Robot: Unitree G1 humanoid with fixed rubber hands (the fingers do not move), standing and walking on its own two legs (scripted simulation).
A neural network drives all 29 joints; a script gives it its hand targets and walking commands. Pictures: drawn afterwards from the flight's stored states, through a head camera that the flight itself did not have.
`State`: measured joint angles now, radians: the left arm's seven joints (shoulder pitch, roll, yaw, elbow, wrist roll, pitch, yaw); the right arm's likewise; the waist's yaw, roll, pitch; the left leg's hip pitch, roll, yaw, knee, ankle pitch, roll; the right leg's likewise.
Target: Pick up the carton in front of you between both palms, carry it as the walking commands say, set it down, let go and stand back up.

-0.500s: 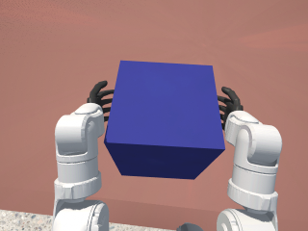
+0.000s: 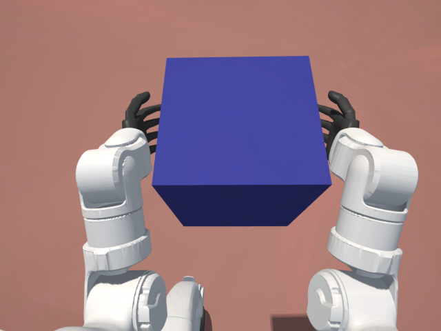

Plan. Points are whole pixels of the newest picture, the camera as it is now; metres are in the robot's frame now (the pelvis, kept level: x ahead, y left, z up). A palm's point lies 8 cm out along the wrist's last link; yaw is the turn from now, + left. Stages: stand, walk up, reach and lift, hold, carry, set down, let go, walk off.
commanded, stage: carry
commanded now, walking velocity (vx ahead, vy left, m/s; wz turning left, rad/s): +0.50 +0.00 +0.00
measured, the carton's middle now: (236, 154) +0.41 +0.02 +0.05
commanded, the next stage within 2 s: none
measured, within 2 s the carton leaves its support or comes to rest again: neither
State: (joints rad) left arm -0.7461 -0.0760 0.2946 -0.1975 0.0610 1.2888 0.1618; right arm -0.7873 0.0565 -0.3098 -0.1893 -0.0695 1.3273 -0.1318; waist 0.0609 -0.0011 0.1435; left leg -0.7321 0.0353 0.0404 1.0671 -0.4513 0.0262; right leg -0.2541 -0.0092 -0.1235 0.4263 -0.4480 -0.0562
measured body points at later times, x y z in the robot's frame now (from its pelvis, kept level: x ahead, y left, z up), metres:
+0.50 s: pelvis +0.36 +0.00 +0.03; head +0.40 +0.00 +0.48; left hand +0.75 +0.13 +0.20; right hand +0.74 -0.17 +0.20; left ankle +0.21 +0.11 -0.67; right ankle +0.47 -0.09 -0.66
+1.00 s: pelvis +0.66 +0.03 +0.10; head +0.70 +0.02 +0.55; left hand +1.06 +0.15 +0.24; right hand +1.03 -0.15 +0.23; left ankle +0.72 +0.10 -0.62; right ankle +0.56 -0.08 -0.52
